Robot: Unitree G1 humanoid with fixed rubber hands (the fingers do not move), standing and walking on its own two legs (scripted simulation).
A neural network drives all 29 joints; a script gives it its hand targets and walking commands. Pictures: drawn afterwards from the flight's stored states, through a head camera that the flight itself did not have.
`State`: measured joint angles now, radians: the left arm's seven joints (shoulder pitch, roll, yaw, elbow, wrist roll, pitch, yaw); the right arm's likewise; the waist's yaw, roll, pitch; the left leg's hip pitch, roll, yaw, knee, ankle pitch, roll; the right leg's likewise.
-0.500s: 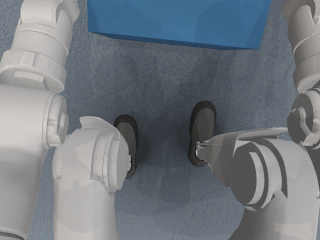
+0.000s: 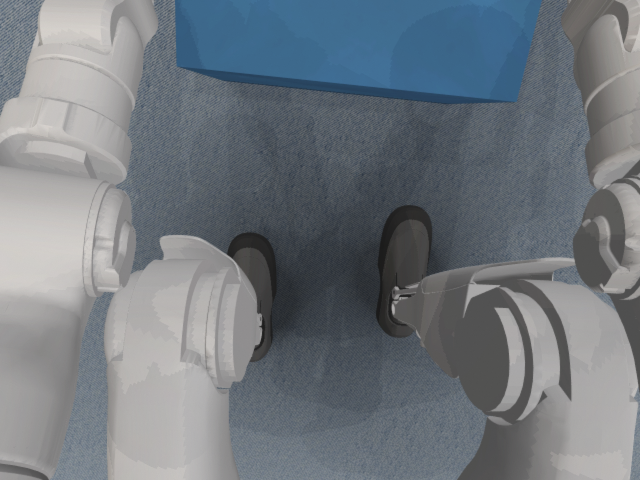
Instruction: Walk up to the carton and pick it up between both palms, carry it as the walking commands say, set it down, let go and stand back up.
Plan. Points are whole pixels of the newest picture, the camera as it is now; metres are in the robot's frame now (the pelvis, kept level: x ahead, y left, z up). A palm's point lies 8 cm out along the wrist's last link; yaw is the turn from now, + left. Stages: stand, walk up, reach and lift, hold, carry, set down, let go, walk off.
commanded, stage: reach and lift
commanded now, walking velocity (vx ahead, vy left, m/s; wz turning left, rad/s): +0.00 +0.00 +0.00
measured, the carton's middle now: out of the picture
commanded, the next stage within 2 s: none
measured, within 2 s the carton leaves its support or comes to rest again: leaves its support in 0.26 s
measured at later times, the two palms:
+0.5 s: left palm out of the picture +0.55 +0.18 -0.14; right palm out of the picture +0.56 -0.20 -0.12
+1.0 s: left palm out of the picture +0.54 +0.18 -0.09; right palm out of the picture +0.56 -0.19 -0.07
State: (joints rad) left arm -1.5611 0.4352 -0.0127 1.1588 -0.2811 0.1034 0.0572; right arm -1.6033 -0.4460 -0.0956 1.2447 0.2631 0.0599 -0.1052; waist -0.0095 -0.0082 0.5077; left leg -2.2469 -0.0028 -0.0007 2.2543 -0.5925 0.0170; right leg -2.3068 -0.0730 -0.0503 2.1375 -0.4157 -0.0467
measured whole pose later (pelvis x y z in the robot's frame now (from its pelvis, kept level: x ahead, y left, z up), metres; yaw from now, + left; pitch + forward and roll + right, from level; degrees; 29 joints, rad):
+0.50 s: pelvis -0.01 +0.00 +0.01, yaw +0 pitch +28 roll -1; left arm -1.53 0.43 -0.02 1.09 -0.29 0.19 0.12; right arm -1.60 -0.43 -0.02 1.21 0.32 0.12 -0.20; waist -0.01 -0.01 0.52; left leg -2.14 0.00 0.00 2.25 -0.59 0.02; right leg -2.20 -0.06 -0.04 2.13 -0.41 -0.04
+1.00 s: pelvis -0.02 +0.00 +0.04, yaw +0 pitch +25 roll -1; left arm -1.49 0.43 -0.02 1.04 -0.28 0.26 0.13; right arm -1.57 -0.43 -0.02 1.14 0.32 0.19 -0.22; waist -0.01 -0.01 0.52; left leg -2.01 0.00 0.00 2.17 -0.60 0.02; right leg -2.07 -0.04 -0.04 2.05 -0.42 -0.03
